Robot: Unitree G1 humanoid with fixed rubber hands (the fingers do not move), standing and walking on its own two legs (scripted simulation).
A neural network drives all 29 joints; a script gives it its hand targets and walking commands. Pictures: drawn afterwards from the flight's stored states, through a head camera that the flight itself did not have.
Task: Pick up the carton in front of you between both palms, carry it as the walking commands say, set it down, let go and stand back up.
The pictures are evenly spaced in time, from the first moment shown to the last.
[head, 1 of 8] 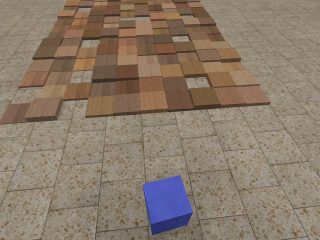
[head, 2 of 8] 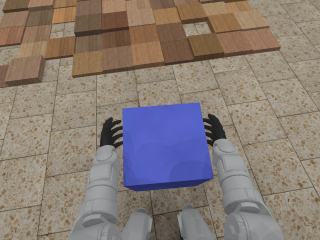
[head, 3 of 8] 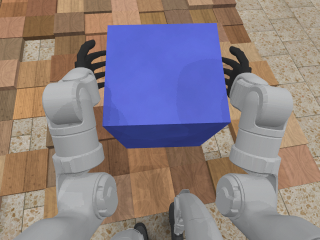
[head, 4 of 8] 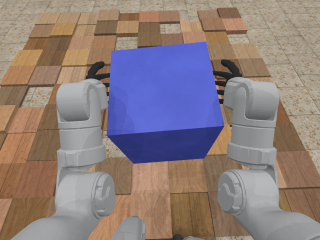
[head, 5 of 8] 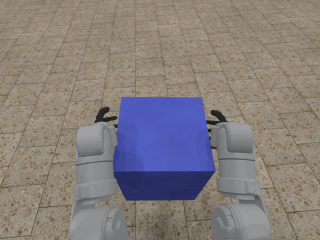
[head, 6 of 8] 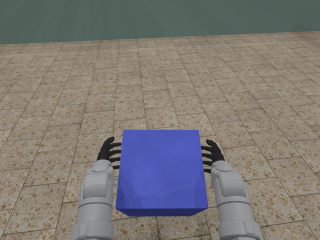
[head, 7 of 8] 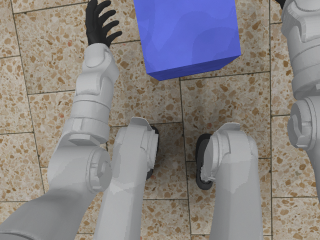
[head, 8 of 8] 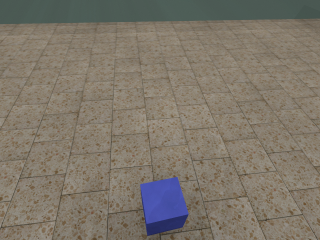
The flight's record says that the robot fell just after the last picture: no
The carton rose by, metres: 0.78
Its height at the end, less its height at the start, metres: +0.00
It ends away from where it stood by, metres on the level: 6.82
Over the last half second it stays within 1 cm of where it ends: yes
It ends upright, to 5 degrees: yes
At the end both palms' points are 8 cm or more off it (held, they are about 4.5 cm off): yes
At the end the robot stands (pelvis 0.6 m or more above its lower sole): yes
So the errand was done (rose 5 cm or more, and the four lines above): yes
